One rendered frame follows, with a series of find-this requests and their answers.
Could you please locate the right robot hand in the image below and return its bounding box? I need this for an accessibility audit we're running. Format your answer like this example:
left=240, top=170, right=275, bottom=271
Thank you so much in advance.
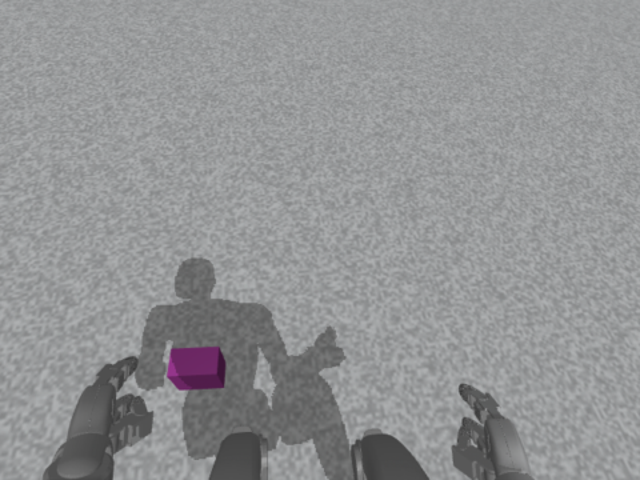
left=452, top=383, right=531, bottom=480

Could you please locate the left robot arm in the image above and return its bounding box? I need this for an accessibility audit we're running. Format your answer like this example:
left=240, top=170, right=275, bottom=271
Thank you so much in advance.
left=43, top=433, right=114, bottom=480

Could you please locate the carton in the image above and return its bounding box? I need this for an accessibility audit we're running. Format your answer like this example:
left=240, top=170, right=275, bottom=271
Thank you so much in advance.
left=167, top=347, right=226, bottom=390

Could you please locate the left robot hand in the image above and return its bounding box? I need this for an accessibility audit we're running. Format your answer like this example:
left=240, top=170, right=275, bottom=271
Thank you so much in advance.
left=67, top=356, right=154, bottom=455

